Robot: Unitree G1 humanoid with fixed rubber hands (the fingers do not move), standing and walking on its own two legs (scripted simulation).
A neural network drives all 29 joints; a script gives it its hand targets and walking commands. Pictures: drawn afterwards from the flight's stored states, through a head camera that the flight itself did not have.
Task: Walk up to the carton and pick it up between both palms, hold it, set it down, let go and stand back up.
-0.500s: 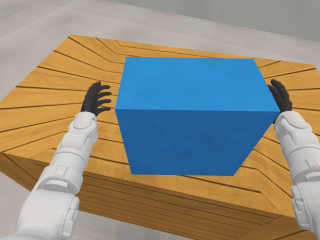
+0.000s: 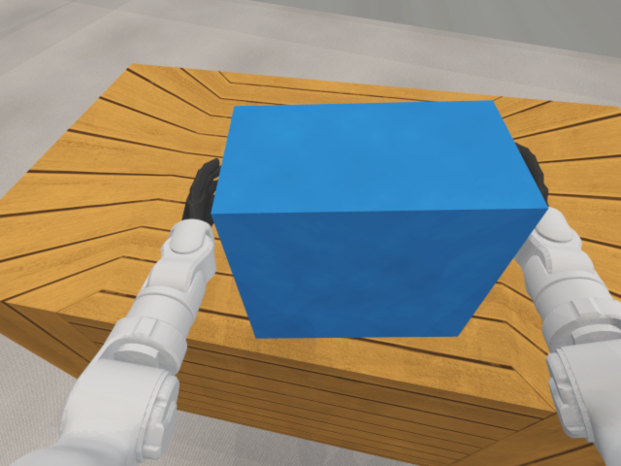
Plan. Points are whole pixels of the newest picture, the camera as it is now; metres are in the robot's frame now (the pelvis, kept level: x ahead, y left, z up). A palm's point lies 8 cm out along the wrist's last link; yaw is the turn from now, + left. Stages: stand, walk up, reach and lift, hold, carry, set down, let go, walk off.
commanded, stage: reach and lift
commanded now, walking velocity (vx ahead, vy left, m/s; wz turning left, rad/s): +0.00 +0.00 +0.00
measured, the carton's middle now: (359, 234) +0.43 -0.02 +0.05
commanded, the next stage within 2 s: none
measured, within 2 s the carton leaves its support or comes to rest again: leaves its support in 1.48 s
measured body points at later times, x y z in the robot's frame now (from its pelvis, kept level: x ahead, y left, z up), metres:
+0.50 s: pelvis -0.01 +0.00 +0.00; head +0.04 -0.01 +0.45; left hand +0.43 +0.19 +0.10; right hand +0.46 -0.22 +0.10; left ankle -0.03 +0.15 -0.74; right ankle +0.04 -0.10 -0.74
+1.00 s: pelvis +0.00 +0.00 +0.00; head +0.05 -0.01 +0.45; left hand +0.43 +0.19 +0.10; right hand +0.46 -0.22 +0.10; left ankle -0.03 +0.15 -0.74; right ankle +0.04 -0.10 -0.74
